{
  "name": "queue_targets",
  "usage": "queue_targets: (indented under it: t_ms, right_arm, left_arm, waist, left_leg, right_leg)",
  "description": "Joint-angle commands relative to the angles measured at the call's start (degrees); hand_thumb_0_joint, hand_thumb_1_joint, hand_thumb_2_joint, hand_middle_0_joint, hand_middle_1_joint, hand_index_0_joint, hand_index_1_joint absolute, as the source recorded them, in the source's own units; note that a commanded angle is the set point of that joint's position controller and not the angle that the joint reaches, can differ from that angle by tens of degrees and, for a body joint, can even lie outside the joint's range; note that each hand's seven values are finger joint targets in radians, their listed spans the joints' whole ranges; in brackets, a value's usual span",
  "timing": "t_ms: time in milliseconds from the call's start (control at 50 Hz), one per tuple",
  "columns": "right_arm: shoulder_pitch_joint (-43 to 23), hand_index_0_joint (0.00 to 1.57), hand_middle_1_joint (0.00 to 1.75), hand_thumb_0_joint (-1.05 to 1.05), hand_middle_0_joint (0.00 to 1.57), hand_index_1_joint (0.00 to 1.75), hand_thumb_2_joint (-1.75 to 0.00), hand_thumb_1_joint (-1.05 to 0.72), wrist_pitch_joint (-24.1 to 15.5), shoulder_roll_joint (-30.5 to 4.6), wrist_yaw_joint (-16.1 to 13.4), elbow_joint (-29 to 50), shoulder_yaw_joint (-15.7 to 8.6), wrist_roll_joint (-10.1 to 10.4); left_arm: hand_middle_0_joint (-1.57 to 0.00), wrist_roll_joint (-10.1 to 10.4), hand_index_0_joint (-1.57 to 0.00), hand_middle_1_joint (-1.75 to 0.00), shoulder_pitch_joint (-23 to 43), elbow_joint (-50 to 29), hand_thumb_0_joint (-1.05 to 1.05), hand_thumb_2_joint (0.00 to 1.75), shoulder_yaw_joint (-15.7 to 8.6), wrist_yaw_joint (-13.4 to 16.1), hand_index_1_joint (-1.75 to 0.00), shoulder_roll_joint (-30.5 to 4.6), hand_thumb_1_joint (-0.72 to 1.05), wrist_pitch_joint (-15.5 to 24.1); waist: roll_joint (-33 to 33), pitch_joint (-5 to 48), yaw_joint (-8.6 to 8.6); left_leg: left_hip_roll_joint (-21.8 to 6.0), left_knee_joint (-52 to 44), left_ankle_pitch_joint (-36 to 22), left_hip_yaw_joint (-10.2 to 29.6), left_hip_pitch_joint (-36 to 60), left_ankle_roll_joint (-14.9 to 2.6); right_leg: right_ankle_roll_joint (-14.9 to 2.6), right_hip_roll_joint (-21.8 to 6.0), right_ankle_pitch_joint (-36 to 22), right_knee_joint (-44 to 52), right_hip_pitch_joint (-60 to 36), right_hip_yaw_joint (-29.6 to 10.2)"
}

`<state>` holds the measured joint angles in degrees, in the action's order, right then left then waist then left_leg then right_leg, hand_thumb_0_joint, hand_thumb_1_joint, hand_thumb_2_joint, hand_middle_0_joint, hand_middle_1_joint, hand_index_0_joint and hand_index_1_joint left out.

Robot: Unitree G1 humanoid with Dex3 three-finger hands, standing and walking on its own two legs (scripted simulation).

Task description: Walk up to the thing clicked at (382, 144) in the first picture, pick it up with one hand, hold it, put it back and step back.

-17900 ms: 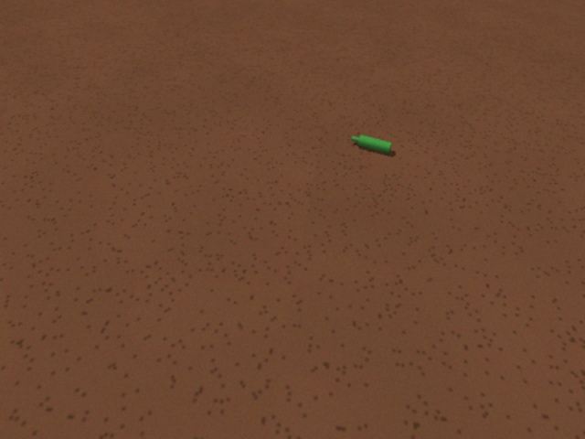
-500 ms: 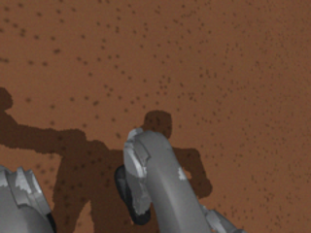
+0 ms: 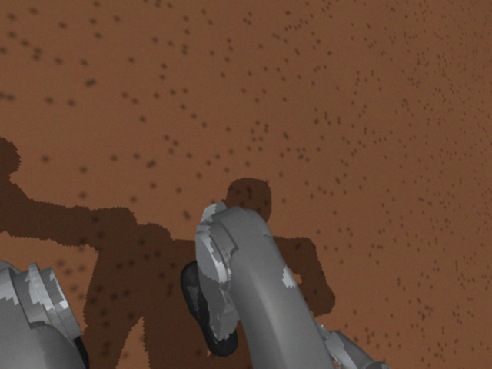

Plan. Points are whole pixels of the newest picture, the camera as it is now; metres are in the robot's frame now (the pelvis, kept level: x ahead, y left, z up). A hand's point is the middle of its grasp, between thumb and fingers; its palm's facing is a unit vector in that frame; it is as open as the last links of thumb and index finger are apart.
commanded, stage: close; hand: left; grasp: from above
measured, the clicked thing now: out of the picture +0.44 +0.35 -0.28
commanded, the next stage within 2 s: settle in 0.36 s
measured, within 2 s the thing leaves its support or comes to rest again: leaves its support in 0.80 s
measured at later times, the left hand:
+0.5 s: hand out of the picture +0.43 +0.34 -0.25, palm faces -0.42 -0.16 -0.89, open 9.2 cm
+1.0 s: hand out of the picture +0.43 +0.34 -0.20, palm faces -0.37 -0.12 -0.92, open 9.0 cm
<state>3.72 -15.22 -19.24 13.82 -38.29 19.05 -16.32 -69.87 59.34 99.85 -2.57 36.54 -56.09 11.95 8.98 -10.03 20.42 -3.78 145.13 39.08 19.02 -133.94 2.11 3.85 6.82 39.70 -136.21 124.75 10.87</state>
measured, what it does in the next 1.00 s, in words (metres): stands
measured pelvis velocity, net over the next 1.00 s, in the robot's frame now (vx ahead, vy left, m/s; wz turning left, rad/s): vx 0.01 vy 0.00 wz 0.04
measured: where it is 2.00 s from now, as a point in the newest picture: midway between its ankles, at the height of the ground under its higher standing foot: (153, 354)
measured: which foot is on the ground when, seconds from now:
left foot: down 0.00-1.00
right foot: down 0.00-1.00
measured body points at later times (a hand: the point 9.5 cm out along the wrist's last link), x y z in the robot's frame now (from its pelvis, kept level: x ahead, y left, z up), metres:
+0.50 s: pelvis +0.00 +0.00 +0.00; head +0.27 +0.13 +0.33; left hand +0.45 +0.34 -0.19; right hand +0.08 -0.24 -0.06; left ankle +0.07 +0.14 -0.27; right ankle +0.11 -0.12 -0.27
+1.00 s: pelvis +0.01 +0.00 +0.00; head +0.24 +0.12 +0.36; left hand +0.44 +0.34 -0.15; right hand +0.11 -0.25 -0.08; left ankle +0.07 +0.14 -0.27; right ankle +0.11 -0.12 -0.27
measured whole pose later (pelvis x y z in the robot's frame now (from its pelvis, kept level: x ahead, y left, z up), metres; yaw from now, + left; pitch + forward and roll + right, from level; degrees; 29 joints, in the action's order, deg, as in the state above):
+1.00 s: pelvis +0.01 +0.00 +0.00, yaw +2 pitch +29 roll -12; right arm 6.1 -9.4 -18.2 13.5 -39.1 10.8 -11.6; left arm -67.7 49.7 78.6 -4.2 28.2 -45.5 6.6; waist 3.6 -2.9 15.1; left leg -3.4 143.8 38.9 15.6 -136.3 1.7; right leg 3.3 5.5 41.1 -137.1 127.5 8.4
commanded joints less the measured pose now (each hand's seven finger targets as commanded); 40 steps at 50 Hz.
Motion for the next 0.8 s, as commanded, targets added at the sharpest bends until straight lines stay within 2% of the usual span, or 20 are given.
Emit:
queue_targets:
  t_ms: [0,20,80,100,140,220,280,340,400,420,480,500,520,580,620,660,680,740,760,780]
  right_arm:
    - [9.2,0.2,0.3,0.0,0.2,0.3,-0.9,-0.9,-0.2,-18.4,-0.5,0.2,-5.8,0.5]
    - [9.6,0.2,0.3,0.0,0.2,0.3,-0.9,-0.9,-0.1,-18.7,-0.7,0.2,-5.9,0.6]
    - [9.9,0.2,0.3,0.0,0.2,0.3,-0.9,-0.9,0.3,-18.5,-0.8,-0.2,-5.8,0.4]
    - [9.6,0.2,0.3,0.0,0.2,0.3,-0.9,-0.9,0.4,-18.1,-0.8,-0.2,-5.8,0.4]
    - [10.2,0.2,0.3,0.0,0.2,0.3,-0.9,-0.9,0.3,-18.2,-0.8,-0.3,-5.7,0.6]
    - [10.3,0.2,0.3,0.0,0.2,0.3,-0.9,-0.9,0.8,-18.3,-0.9,-0.2,-5.8,0.2]
    - [10.3,0.2,0.3,0.0,0.2,0.3,-0.9,-0.9,0.9,-18.3,-0.9,0.4,-5.6,0.4]
    - [10.2,0.2,0.3,0.0,0.2,0.3,-0.9,-0.9,1.3,-18.0,-1.1,0.0,-5.3,0.4]
    - [10.1,0.2,0.3,0.0,0.2,0.3,-0.9,-0.9,1.4,-17.7,-1.2,0.2,-5.3,0.5]
    - [9.6,0.2,0.3,0.0,0.2,0.3,-0.9,-0.9,1.4,-18.5,-1.3,0.9,-5.8,0.4]
    - [11.1,0.2,0.3,0.0,0.2,0.3,-0.9,-0.91,1.8,-18.0,-1.2,0.4,-5.5,0.3]
    - [10.3,0.2,0.3,0.0,0.2,0.3,-0.9,-0.91,1.8,-18.3,-1.4,0.7,-5.9,0.6]
    - [10.3,0.2,0.3,0.0,0.2,0.3,-0.9,-0.91,2.0,-17.6,-1.4,0.3,-5.7,0.9]
    - [10.5,0.2,0.3,0.0,0.2,0.3,-0.9,-0.91,2.0,-17.9,-1.5,0.5,-6.4,0.9]
    - [10.4,0.2,0.3,0.0,0.2,0.3,-0.9,-0.92,1.9,-17.5,-1.2,0.5,-6.8,1.3]
    - [10.9,0.2,0.3,0.0,0.2,0.3,-0.9,-0.91,2.2,-17.7,-1.3,0.1,-7.3,1.5]
    - [11.1,0.2,0.3,0.0,0.2,0.3,-0.91,-0.92,2.2,-17.4,-1.2,0.4,-7.4,1.6]
    - [11.0,0.2,0.3,0.0,0.2,0.3,-0.9,-0.91,3.1,-16.6,-1.0,0.2,-8.7,2.2]
    - [11.4,0.2,0.3,0.0,0.2,0.3,-0.9,-0.91,3.3,-16.7,-1.0,0.1,-9.2,2.4]
    - [11.4,0.2,0.3,0.0,0.2,0.3,-0.9,-0.91,3.7,-16.3,-0.9,0.0,-9.9,2.9]
  left_arm:
    - [-0.67,0.5,-0.72,-0.74,13.1,-6.4,0.0,0.57,0.1,2.0,-0.69,-9.4,0.35,-0.8]
    - [-0.69,0.4,-0.73,-0.73,12.8,-6.3,0.0,0.58,-0.9,2.1,-0.69,-10.5,0.35,-0.9]
    - [-0.72,0.6,-0.76,-0.7,12.7,-6.4,0.0,0.54,-1.4,2.3,-0.66,-10.6,0.39,-1.1]
    - [-0.72,0.5,-0.76,-0.7,12.2,-5.4,0.0,0.55,-0.9,2.1,-0.65,-9.3,0.39,-1.2]
    - [-0.74,0.5,-0.78,-0.69,13.3,-5.8,0.0,0.54,-0.7,1.7,-0.65,-9.6,0.42,-1.3]
    - [-0.78,0.6,-0.82,-0.66,12.0,-5.4,0.0,0.51,-1.2,1.6,-0.61,-9.3,0.48,-1.5]
    - [-0.83,0.7,-0.86,-0.64,14.0,-6.0,0.0,0.51,-0.2,1.0,-0.6,-9.7,0.52,-1.4]
    - [-0.88,0.9,-0.92,-0.62,11.6,-4.6,0.0,0.51,-1.2,0.7,-0.58,-10.1,0.58,-1.7]
    - [-0.9,1.1,-0.94,-0.61,11.7,-5.0,0.0,0.51,0.0,0.4,-0.57,-8.5,0.62,-1.3]
    - [-0.92,1.3,-0.95,-0.6,12.8,-6.8,0.0,0.5,-0.7,0.3,-0.56,-9.8,0.63,-1.0]
    - [-1.0,1.2,-1.03,-0.62,11.6,-6.2,0.0,0.57,-0.7,-0.1,-0.59,-9.5,0.65,-1.2]
    - [-1.01,1.4,-1.04,-0.62,12.4,-8.1,0.0,0.59,-1.4,0.0,-0.59,-10.4,0.66,-1.0]
    - [-1.02,1.6,-1.05,-0.62,10.9,-5.8,0.0,0.61,-0.7,-0.3,-0.6,-8.8,0.67,-1.4]
    - [-1.03,2.0,-1.06,-0.61,12.8,-9.8,0.0,0.58,-1.7,-0.9,-0.58,-10.4,0.68,-1.5]
    - [-1.02,1.9,-1.05,-0.6,12.3,-11.1,0.0,0.59,-1.3,-1.7,-0.58,-9.9,0.67,-1.8]
    - [-1.04,2.0,-1.06,-0.6,12.1,-15.9,0.0,0.61,-3.4,-1.7,-0.58,-11.2,0.69,-1.6]
    - [-1.05,1.6,-1.07,-0.6,11.3,-15.1,0.0,0.61,-2.6,-2.0,-0.58,-10.2,0.69,-1.8]
    - [-1.09,1.7,-1.12,-0.58,9.3,-20.9,0.0,0.58,-4.0,-2.3,-0.56,-9.7,0.76,-2.3]
    - [-1.09,1.8,-1.12,-0.58,10.4,-22.8,0.0,0.58,-3.7,-2.6,-0.55,-9.0,0.76,-2.4]
    - [-1.09,1.9,-1.12,-0.58,10.2,-24.9,0.0,0.57,-4.3,-2.7,-0.55,-9.0,0.77,-2.6]
  waist:
    - [-27.2,32.9,3.87]
    - [-27.4,33.3,3.2]
    - [-28.4,33.9,2.9]
    - [-27.3,33.8,3.23]
    - [-27.1,33.7,3.74]
    - [-28.5,34.7,3.17]
    - [-28.2,33.1,4.11]
    - [-28.3,33.2,2.97]
    - [-26.9,33.0,3.51]
    - [-27.4,33.4,3.36]
    - [-26.9,34.7,3.26]
    - [-27.5,36.1,2.3]
    - [-27.1,34.8,2.69]
    - [-29.7,37.1,1.7]
    - [-30.7,37.5,1.38]
    - [-33.7,42.2,-0.23]
    - [-33.3,41.1,0.4]
    - [-36.2,44.7,-2.25]
    - [-36.8,44.9,-1.84]
    - [-36.7,46.7,-2.5]
  left_leg:
    - [-1.5,-13.3,-7.2,-8.4,25.9,-2.01]
    - [-1.6,-13.6,-7.8,-8.5,26.3,-2.08]
    - [-1.6,-14.0,-8.3,-8.4,26.4,-1.96]
    - [-1.7,-13.7,-8.0,-8.2,26.0,-1.99]
    - [-1.7,-13.8,-8.3,-8.0,26.4,-2.0]
    - [-1.7,-13.8,-10.5,-8.2,27.1,-1.85]
    - [-1.7,-13.5,-8.8,-8.3,26.4,-2.04]
    - [-1.6,-14.1,-8.0,-8.2,25.9,-1.95]
    - [-1.5,-13.5,-7.6,-8.2,25.4,-2.14]
    - [-1.5,-13.4,-7.1,-8.4,25.0,-2.27]
    - [-1.4,-13.4,-9.1,-8.6,25.9,-2.29]
    - [-1.6,-13.3,-9.4,-8.4,26.2,-2.24]
    - [-1.5,-13.5,-8.6,-8.3,25.6,-2.17]
    - [-1.5,-13.7,-10.3,-8.6,27.4,-1.97]
    - [-1.5,-13.5,-10.8,-8.9,28.1,-1.87]
    - [-1.4,-13.9,-13.7,-8.9,30.8,-1.43]
    - [-1.4,-13.2,-13.7,-9.2,29.8,-1.58]
    - [-1.3,-13.9,-14.9,-10.1,31.2,-1.46]
    - [-1.2,-13.6,-15.2,-10.3,30.5,-1.42]
    - [-1.2,-13.9,-15.1,-10.3,31.2,-1.53]
  right_leg:
    - [-4.1,1.9,-14.1,12.7,-16.9,5.9]
    - [-4.07,2.1,-14.6,13.4,-17.6,5.6]
    - [-4.2,1.9,-14.7,13.2,-17.8,5.9]
    - [-4.14,1.9,-14.5,13.0,-17.0,6.1]
    - [-4.11,1.8,-14.8,12.6,-16.5,6.3]
    - [-4.17,2.0,-16.9,12.1,-18.1,6.3]
    - [-4.17,1.9,-15.4,12.5,-17.3,5.9]
    - [-4.31,1.8,-14.2,12.6,-17.1,6.1]
    - [-4.17,1.8,-14.0,12.7,-16.5,6.2]
    - [-4.14,1.9,-13.6,12.9,-16.7,5.6]
    - [-3.98,1.9,-15.5,13.0,-18.6,5.5]
    - [-4.04,2.0,-15.8,12.7,-18.2,5.7]
    - [-4.26,1.8,-14.9,12.6,-17.6,5.8]
    - [-4.42,1.9,-16.2,12.1,-18.6,5.4]
    - [-4.49,1.7,-16.7,11.5,-18.1,5.5]
    - [-4.77,1.6,-18.5,11.2,-19.6,5.7]
    - [-4.82,1.5,-18.8,11.0,-19.1,5.5]
    - [-4.98,1.7,-19.7,11.0,-19.8,4.5]
    - [-5.22,1.5,-19.9,11.1,-19.7,4.3]
    - [-5.22,1.5,-20.0,11.2,-19.6,4.0]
